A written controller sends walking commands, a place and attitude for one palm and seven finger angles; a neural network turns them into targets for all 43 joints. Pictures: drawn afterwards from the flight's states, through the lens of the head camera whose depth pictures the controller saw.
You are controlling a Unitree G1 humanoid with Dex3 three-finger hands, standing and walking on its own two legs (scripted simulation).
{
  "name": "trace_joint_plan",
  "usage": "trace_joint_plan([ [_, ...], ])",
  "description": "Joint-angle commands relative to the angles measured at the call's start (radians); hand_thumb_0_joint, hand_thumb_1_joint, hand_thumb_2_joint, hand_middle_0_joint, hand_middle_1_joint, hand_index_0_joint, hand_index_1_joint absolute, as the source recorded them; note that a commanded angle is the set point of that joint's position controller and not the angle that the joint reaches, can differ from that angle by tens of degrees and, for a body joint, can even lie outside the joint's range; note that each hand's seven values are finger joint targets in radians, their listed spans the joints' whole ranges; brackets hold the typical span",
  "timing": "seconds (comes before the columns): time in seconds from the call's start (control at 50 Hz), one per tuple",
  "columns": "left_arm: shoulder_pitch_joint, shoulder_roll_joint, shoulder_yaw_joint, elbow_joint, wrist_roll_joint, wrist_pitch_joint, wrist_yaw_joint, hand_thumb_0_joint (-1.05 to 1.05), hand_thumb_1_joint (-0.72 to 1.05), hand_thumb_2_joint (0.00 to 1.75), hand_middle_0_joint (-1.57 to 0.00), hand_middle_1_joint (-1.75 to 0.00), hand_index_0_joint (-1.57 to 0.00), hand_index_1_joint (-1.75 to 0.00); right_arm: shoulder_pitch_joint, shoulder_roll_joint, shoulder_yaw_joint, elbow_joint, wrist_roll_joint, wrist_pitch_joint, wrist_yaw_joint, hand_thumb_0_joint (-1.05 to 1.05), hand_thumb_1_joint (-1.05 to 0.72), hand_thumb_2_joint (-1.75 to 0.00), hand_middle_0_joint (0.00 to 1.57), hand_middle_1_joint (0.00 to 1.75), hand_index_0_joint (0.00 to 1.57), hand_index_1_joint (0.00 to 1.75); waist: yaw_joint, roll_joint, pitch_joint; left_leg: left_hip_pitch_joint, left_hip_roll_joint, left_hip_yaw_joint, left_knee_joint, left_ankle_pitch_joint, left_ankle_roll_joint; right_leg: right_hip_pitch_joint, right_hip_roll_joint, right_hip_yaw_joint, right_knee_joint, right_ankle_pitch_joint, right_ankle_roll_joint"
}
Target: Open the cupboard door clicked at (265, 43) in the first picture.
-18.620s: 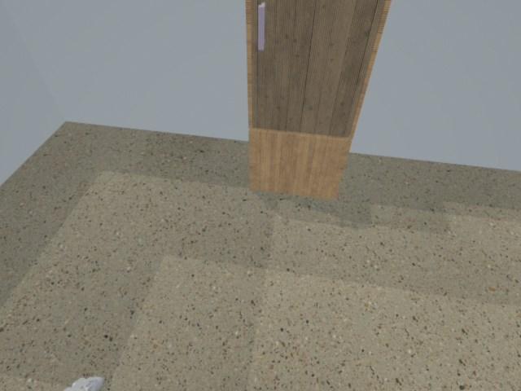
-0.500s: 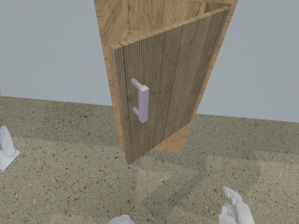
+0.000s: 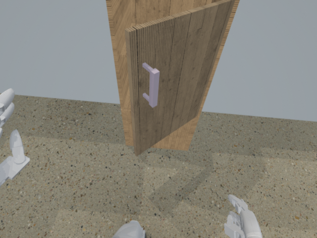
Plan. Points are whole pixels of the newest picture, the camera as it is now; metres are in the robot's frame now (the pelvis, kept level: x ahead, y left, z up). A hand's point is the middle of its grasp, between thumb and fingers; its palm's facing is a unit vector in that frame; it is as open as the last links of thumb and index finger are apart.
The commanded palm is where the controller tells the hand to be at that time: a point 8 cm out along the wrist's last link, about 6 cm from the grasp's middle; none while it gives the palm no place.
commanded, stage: stop stepping back and stand still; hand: left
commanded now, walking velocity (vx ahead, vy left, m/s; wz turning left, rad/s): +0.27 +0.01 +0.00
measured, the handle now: (149, 85) +0.51 +0.09 +0.09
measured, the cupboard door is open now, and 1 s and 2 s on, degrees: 43 43 43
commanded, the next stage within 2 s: let the arm hang, fingers relaxed in 0.84 s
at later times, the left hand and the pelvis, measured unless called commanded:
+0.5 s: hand out of the picture +0.08 +0.28 +0.18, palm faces +0.54 -0.75 -0.39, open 7.4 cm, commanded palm +0.03 +0.30 +0.19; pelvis -0.10 +0.00 +0.01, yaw +2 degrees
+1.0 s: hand out of the picture +0.08 +0.28 +0.11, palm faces +0.40 -0.77 -0.50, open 7.4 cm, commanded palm none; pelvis -0.11 +0.01 +0.00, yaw +6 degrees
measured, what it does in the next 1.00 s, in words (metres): walks backwards: left foot, then right foot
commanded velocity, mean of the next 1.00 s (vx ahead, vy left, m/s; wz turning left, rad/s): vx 0.14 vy -0.01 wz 0.00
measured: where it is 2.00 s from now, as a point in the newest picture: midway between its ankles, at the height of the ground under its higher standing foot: outside the picture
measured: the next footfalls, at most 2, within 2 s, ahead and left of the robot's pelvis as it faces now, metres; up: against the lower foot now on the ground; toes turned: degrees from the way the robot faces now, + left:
left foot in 0.06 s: +0.12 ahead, +0.08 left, +0.00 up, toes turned +1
right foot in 0.30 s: -0.06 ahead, -0.07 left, +0.00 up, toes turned +0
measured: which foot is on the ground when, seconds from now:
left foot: up 0.00-0.04, down 0.06-0.30, up 0.32-0.56, down 0.58-1.00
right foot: down 0.00-0.06, up 0.08-0.28, down 0.30-1.00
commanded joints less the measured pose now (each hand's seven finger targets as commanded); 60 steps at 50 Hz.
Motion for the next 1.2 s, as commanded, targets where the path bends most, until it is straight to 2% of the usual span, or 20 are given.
trace_joint_plan([
  [0.0, -0.030, 0.196, 0.167, -0.199, -0.020, -0.012, 0.015, 0.00, 0.90, 0.90, -0.20, -0.30, -0.20, -0.30, -0.071, -0.118, -0.031, -0.190, 0.022, -0.040, -0.050, 0.00, -0.90, -0.90, 0.20, 0.30, 0.20, 0.30, -0.059, 0.002, -0.139, 0.330, -0.031, 0.023, -0.228, 0.237, 0.011, -0.052, -0.150, -0.017, 0.090, 0.821, -0.023],
  [0.04, -0.015, 0.205, 0.173, -0.263, -0.032, -0.018, 0.018, 0.00, 0.90, 0.90, -0.20, -0.30, -0.20, -0.30, -0.032, -0.160, -0.060, -0.193, 0.016, -0.068, -0.034, 0.00, -0.90, -0.90, 0.20, 0.30, 0.20, 0.30, -0.034, 0.247, -0.254, 0.571, 0.216, -0.248, -0.381, 0.719, 0.120, -0.185, 0.011, -0.013, 0.282, -0.047, 0.020],
  [0.08, 0.026, 0.190, 0.177, -0.188, -0.031, -0.027, 0.025, 0.00, 0.90, 0.90, -0.20, -0.30, -0.20, -0.30, -0.020, -0.141, -0.065, -0.186, 0.002, -0.104, -0.025, 0.00, -0.90, -0.90, 0.20, 0.30, 0.20, 0.30, -0.030, 0.233, -0.212, 0.448, 0.282, -0.432, -0.548, 0.115, 0.145, -0.204, 0.028, 0.050, 0.401, -0.230, 0.011],
  [0.14, 0.074, 0.179, 0.173, -0.256, -0.011, -0.013, 0.048, 0.00, 0.90, 0.90, -0.20, -0.30, -0.20, -0.30, -0.033, -0.132, -0.050, -0.190, -0.006, -0.104, -0.020, 0.00, -0.90, -0.90, 0.20, 0.30, 0.20, 0.30, -0.038, 0.220, -0.153, 0.243, 0.203, -0.293, -0.670, -0.341, 0.080, -0.056, 0.034, -0.014, 0.297, -0.124, -0.006],
  [0.22, 0.127, 0.160, 0.145, -0.215, -0.001, 0.011, 0.051, 0.00, 0.90, 0.90, -0.20, -0.30, -0.20, -0.30, -0.030, -0.138, -0.057, -0.199, -0.012, -0.081, -0.021, 0.00, -0.90, -0.90, 0.20, 0.30, 0.20, 0.30, -0.034, 0.287, -0.097, 0.056, 0.106, -0.113, -0.635, -0.368, 0.007, 0.172, 0.073, -0.124, 0.014, -0.118, -0.031],
  [0.26, 0.118, 0.205, 0.172, -0.216, 0.004, 0.016, 0.045, 0.00, 0.90, 0.90, -0.20, -0.30, -0.20, -0.30, -0.018, -0.131, -0.061, -0.193, -0.012, -0.060, -0.023, 0.00, -0.90, -0.90, 0.20, 0.30, 0.20, 0.30, -0.047, 0.043, -0.114, 0.211, 0.001, 0.012, -0.289, -0.188, -0.003, 0.010, -0.068, -0.014, -0.243, -0.071, -0.068],
  [0.3, -0.028, 0.243, 0.185, -0.263, -0.003, 0.010, 0.040, 0.00, 0.90, 0.90, -0.20, -0.30, -0.20, -0.30, -0.026, -0.148, -0.067, -0.169, -0.021, -0.035, -0.029, 0.00, -0.90, -0.90, 0.20, 0.30, 0.20, 0.30, -0.046, -0.170, -0.070, 0.198, -0.022, -0.027, 0.261, -0.072, -0.004, -0.338, -0.381, 0.382, -0.400, -0.364, -0.211],
  [0.32, -0.047, 0.204, 0.165, -0.168, -0.002, 0.015, 0.039, 0.00, 0.90, 0.90, -0.20, -0.30, -0.20, -0.30, 0.002, -0.143, -0.069, -0.145, -0.014, -0.040, -0.033, 0.00, -0.90, -0.90, 0.20, 0.30, 0.20, 0.30, -0.064, -0.178, -0.033, 0.088, -0.013, -0.042, 0.384, -0.067, -0.008, -0.340, -0.365, 0.400, -0.401, -0.453, -0.205],
  [0.4, -0.154, 0.142, 0.086, 0.014, 0.025, -0.006, 0.041, 0.00, 0.90, 0.90, -0.20, -0.30, -0.20, -0.30, -0.005, -0.144, -0.056, -0.132, -0.002, -0.067, -0.055, 0.00, -0.90, -0.90, 0.20, 0.30, 0.20, 0.30, -0.066, -0.066, 0.042, 0.125, 0.039, 0.020, 0.179, -0.062, 0.031, -0.318, -0.274, 0.217, -0.328, -0.309, -0.132],
  [0.5, -0.159, 0.142, 0.086, -0.081, 0.040, -0.028, 0.064, 0.00, 0.90, 0.90, -0.20, -0.30, -0.20, -0.30, 0.007, -0.136, -0.051, -0.140, -0.008, -0.108, -0.069, 0.00, -0.90, -0.90, 0.20, 0.30, 0.20, 0.30, -0.044, -0.076, -0.016, 0.326, 0.003, 0.089, -0.258, -0.120, 0.071, -0.187, -0.227, 0.183, -0.225, -0.253, -0.120],
  [0.56, -0.107, 0.172, 0.132, -0.183, 0.022, -0.051, 0.070, 0.00, 0.90, 0.90, -0.20, -0.30, -0.20, -0.30, 0.019, -0.178, -0.068, -0.176, 0.000, -0.113, -0.059, 0.00, -0.90, -0.90, 0.20, 0.30, 0.20, 0.30, -0.047, 0.192, -0.081, 0.475, 0.206, -0.227, -0.396, 0.009, 0.149, -0.241, -0.051, 0.007, 0.136, 0.047, -0.018],
  [0.6, -0.089, 0.170, 0.145, -0.167, 0.035, -0.045, 0.063, 0.00, 0.90, 0.90, -0.20, -0.30, -0.20, -0.30, 0.016, -0.141, -0.059, -0.148, -0.005, -0.111, -0.043, 0.00, -0.90, -0.90, 0.20, 0.30, 0.20, 0.30, -0.067, 0.283, -0.009, 0.276, 0.307, -0.366, -0.557, -0.289, 0.203, -0.250, -0.025, -0.045, 0.325, -0.110, 0.006],
  [0.72, -0.015, 0.137, 0.131, -0.104, 0.031, -0.034, 0.057, 0.00, 0.90, 0.90, -0.20, -0.30, -0.20, -0.30, 0.010, -0.154, -0.060, -0.145, 0.003, -0.111, -0.029, 0.00, -0.90, -0.90, 0.20, 0.30, 0.20, 0.30, -0.060, 0.170, -0.011, 0.162, 0.182, -0.102, -0.380, -0.151, 0.114, 0.004, -0.017, -0.099, -0.002, 0.059, 0.003],
  [0.8, -0.014, 0.152, 0.138, -0.046, 0.011, -0.031, 0.045, 0.00, 0.90, 0.90, -0.20, -0.30, -0.20, -0.30, 0.016, -0.134, -0.080, -0.145, 0.015, -0.091, -0.016, 0.00, -0.90, -0.90, 0.20, 0.30, 0.20, 0.30, -0.043, -0.208, -0.058, 0.059, 0.000, 0.014, 0.176, -0.174, 0.033, -0.002, -0.330, 0.439, -0.259, 0.054, -0.153],
  [0.86, -0.056, 0.162, 0.148, -0.049, 0.019, -0.051, 0.050, 0.00, 0.90, 0.90, -0.20, -0.30, -0.20, -0.30, 0.001, -0.121, -0.056, -0.134, 0.011, -0.087, -0.016, 0.00, -0.90, -0.90, 0.20, 0.30, 0.20, 0.30, -0.053, -0.075, -0.070, 0.095, 0.041, -0.030, 0.166, -0.141, 0.025, 0.002, -0.321, 0.271, -0.171, 0.374, -0.172],
  [0.9, -0.059, 0.145, 0.136, -0.073, 0.020, -0.058, 0.053, 0.00, 0.90, 0.90, -0.20, -0.30, -0.20, -0.30, -0.018, -0.109, -0.045, -0.150, 0.006, -0.084, -0.026, 0.00, -0.90, -0.90, 0.20, 0.30, 0.20, 0.30, -0.046, -0.103, -0.074, 0.201, 0.031, 0.016, -0.031, -0.092, 0.037, -0.018, -0.266, 0.161, -0.152, 0.373, -0.140],
  [0.92, -0.142, -0.070, -0.242, 0.660, 0.116, 0.135, -0.081, 0.00, 0.90, 0.90, -0.20, -0.30, -0.20, -0.30, 0.010, -0.201, -0.091, 0.094, -0.001, -0.064, 0.078, 0.00, -0.90, -0.90, 0.20, 0.30, 0.20, 0.30, -0.105, -0.045, 0.002, 0.141, 0.058, 0.010, 0.019, -0.077, 0.039, -0.130, -0.303, 0.015, -0.004, 0.617, -0.134],
  [0.96, -0.121, -0.124, -0.270, 0.729, 0.083, 0.214, -0.113, 0.00, 0.90, 0.90, -0.20, -0.30, -0.20, -0.30, 0.124, -0.126, -0.072, 0.055, 0.000, 0.036, 0.069, 0.00, -0.90, -0.90, 0.20, 0.30, 0.20, 0.30, -0.087, -0.074, -0.055, 0.300, 0.042, -0.008, -0.127, 0.181, 0.046, -0.191, -0.200, -0.021, 0.078, 0.421, -0.079],
  [1.02, -0.140, -0.148, -0.312, 0.863, 0.087, 0.225, -0.118, 0.00, 0.90, 0.90, -0.20, -0.30, -0.20, -0.30, 0.044, -0.218, -0.064, 0.029, -0.033, 0.057, 0.054, 0.00, -0.90, -0.90, 0.20, 0.30, 0.20, 0.30, -0.030, -0.068, -0.079, 0.195, 0.225, -0.267, -0.229, 0.275, 0.173, -0.174, -0.082, -0.046, 0.173, 0.031, -0.013],
  [1.18, -0.261, -0.088, -0.353, 1.370, 0.063, 0.205, -0.106, 0.00, 0.90, 0.90, -0.20, -0.30, -0.20, -0.30, 0.063, -0.121, -0.029, 0.232, -0.013, 0.086, 0.030, 0.00, -0.90, -0.90, 0.20, 0.30, 0.20, 0.30, -0.057, 0.053, -0.113, 0.379, 0.067, -0.046, -0.259, 0.239, 0.040, -0.027, -0.192, 0.059, -0.067, 0.404, -0.073],
])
